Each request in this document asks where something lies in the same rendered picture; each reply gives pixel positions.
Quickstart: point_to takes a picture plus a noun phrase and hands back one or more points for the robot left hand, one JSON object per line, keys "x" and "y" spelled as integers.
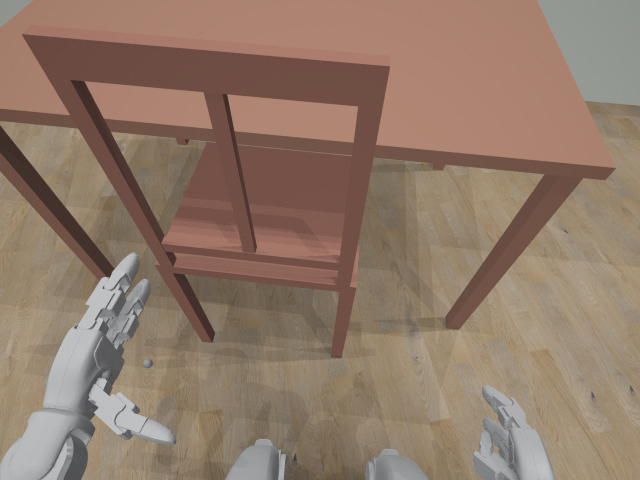
{"x": 93, "y": 346}

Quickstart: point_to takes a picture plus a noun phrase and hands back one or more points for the table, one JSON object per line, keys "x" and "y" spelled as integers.
{"x": 474, "y": 83}

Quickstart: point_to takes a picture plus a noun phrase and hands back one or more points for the left robot thigh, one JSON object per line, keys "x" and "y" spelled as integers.
{"x": 259, "y": 462}

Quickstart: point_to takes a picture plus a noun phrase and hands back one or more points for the robot left forearm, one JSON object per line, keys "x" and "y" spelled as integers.
{"x": 53, "y": 447}

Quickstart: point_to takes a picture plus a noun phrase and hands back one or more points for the robot thigh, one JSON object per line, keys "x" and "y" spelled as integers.
{"x": 393, "y": 467}
{"x": 259, "y": 462}

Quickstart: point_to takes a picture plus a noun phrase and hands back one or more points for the chair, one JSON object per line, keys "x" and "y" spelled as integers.
{"x": 252, "y": 214}

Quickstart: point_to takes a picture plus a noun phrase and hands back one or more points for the robot right hand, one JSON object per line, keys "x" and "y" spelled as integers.
{"x": 522, "y": 454}

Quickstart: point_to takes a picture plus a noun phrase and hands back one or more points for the right robot thigh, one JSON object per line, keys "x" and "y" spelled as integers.
{"x": 393, "y": 467}

